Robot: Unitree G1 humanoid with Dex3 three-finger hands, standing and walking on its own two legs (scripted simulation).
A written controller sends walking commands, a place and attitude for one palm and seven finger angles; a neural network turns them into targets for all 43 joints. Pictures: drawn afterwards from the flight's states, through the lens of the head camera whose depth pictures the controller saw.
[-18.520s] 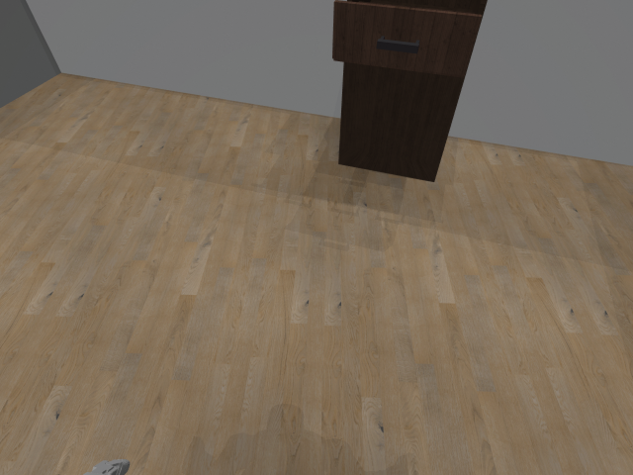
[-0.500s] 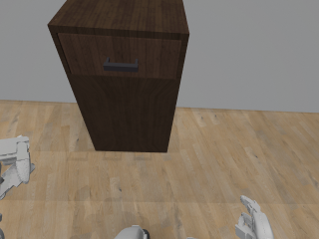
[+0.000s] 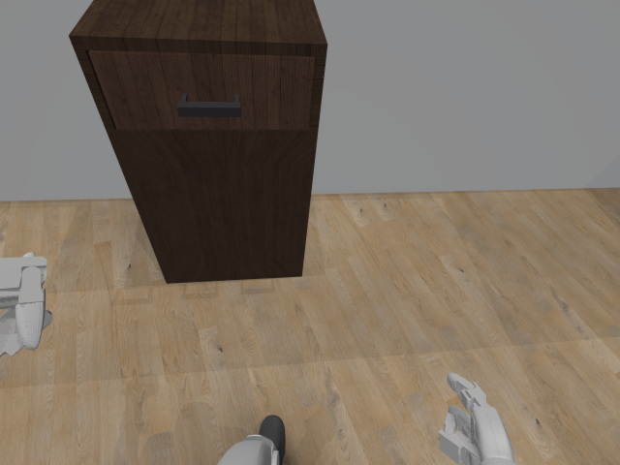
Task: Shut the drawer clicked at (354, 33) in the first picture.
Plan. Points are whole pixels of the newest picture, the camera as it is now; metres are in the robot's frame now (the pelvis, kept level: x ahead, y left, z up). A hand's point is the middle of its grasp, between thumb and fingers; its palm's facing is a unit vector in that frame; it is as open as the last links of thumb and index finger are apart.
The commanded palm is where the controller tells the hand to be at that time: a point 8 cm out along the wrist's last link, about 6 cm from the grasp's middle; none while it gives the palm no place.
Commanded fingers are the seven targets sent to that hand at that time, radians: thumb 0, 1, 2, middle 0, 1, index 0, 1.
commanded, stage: stop stepping back and stand still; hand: left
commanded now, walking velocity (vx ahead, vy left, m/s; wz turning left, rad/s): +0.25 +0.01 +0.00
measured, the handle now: (210, 103) +0.82 +0.22 +0.01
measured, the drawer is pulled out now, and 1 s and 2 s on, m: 0.00 0.00 0.00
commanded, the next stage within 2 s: let the arm hang, fingers relaxed in 1.32 s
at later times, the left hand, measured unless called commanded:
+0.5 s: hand out of the picture +0.10 +0.27 +0.20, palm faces +0.40 -0.82 -0.41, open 3.2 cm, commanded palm +0.06 +0.30 +0.20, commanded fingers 0.00 0.90 0.90 -1.40 -1.60 -1.40 -1.60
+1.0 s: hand out of the picture +0.11 +0.29 +0.18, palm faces +0.43 -0.78 -0.45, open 3.2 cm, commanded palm +0.05 +0.32 +0.20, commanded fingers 0.00 0.90 0.90 -1.40 -1.60 -1.40 -1.60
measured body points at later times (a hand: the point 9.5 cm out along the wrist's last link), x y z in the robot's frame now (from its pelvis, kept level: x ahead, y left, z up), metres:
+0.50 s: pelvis -0.08 +0.03 +0.02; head -0.10 +0.04 +0.47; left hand +0.07 +0.31 +0.22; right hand +0.07 -0.20 -0.06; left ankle -0.02 +0.13 -0.68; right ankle -0.06 -0.07 -0.72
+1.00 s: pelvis -0.07 +0.04 +0.01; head -0.06 +0.04 +0.46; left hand +0.08 +0.33 +0.20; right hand +0.08 -0.20 -0.08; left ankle -0.04 +0.15 -0.72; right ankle -0.05 -0.06 -0.72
